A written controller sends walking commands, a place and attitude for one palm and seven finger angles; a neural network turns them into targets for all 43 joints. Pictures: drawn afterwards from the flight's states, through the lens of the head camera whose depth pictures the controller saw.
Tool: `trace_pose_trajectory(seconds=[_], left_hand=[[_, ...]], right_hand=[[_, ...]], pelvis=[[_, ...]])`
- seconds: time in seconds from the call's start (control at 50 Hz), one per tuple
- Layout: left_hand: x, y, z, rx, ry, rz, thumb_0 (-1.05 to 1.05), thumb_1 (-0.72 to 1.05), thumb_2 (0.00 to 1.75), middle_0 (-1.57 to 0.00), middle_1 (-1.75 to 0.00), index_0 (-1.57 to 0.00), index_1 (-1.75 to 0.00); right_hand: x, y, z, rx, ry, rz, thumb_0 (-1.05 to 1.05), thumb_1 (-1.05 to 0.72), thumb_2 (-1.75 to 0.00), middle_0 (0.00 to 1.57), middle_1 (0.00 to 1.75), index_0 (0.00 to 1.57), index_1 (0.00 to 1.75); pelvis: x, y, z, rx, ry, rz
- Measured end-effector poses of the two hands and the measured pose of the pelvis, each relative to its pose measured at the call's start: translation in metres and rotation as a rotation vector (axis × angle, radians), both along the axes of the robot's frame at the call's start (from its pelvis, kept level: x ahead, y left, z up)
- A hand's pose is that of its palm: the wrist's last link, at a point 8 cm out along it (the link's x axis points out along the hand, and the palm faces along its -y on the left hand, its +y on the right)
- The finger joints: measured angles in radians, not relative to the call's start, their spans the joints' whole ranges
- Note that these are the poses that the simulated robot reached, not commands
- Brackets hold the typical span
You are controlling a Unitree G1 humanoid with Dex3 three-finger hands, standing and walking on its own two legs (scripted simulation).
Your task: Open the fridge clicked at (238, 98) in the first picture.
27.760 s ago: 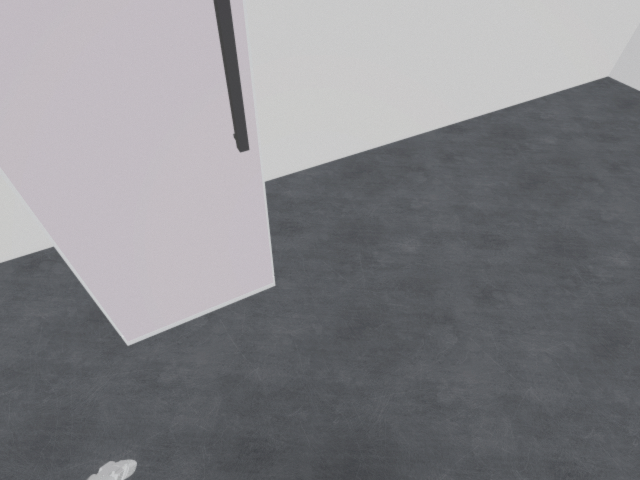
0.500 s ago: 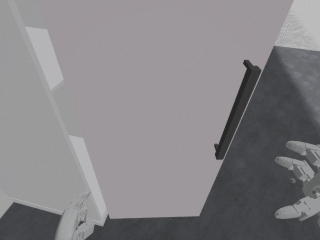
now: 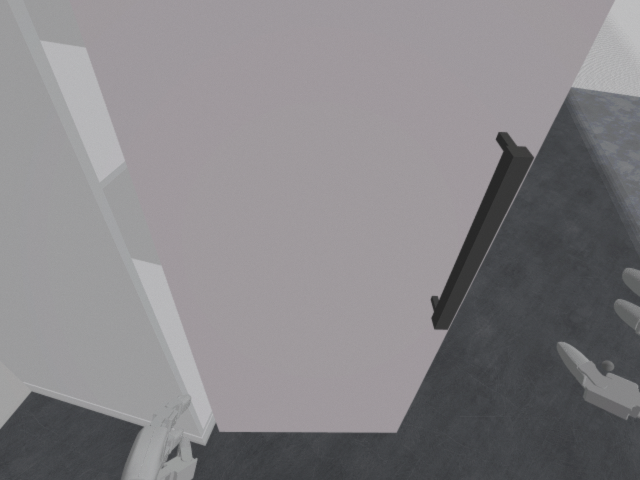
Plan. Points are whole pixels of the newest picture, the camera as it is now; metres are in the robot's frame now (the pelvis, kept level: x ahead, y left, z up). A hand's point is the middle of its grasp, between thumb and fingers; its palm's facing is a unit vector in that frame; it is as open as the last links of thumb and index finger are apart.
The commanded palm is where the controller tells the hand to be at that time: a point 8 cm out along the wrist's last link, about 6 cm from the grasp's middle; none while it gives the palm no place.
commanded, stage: draw the hand back to the body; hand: right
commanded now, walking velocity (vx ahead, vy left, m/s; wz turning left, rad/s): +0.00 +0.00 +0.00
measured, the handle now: (466, 245) +0.40 -0.21 +0.11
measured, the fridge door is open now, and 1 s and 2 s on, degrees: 75 75 75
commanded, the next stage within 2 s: step back with the hand held close in 0.56 s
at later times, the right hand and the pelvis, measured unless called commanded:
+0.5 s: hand (604, 361) +0.20 -0.27 +0.15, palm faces +0.47 +0.81 -0.35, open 7.5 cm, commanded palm +0.15 -0.30 +0.17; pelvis +0.01 +0.00 +0.00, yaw +0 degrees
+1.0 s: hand (615, 376) +0.18 -0.27 +0.15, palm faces +0.34 +0.81 -0.48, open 7.4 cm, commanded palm +0.12 -0.31 +0.17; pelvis -0.02 -0.01 +0.00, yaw +0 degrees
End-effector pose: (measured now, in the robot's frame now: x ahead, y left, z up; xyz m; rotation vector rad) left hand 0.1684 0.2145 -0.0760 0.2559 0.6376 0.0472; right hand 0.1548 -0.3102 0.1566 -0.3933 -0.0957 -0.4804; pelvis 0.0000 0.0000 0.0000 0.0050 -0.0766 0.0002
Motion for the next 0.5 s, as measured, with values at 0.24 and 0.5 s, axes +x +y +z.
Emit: trace_pose_trajectory(seconds=[0.24,0.5], left_hand=[[0.022,0.002,0.009,0.003,-0.015,-0.004,0.01,0.9,0.9,-0.2,-0.3,-0.2,-0.3],[0.021,0.003,0.007,0.004,0.009,-0.01,0.01,0.9,0.9,-0.2,-0.3,-0.2,-0.3]], right_hand=[[0.002,0.0,0.011,-0.03,-0.018,0.004,0.01,-0.68,-0.8,0.22,0.42,0.22,0.42],[0.001,0.006,0.006,-0.006,0.004,-0.003,0.02,-0.87,-0.89,0.21,0.31,0.21,0.31]], pelvis=[[0.01,0.001,0.002,-0.001,0.001,0.003],[0.011,0.005,0.003,0.0,-0.002,-0.002]])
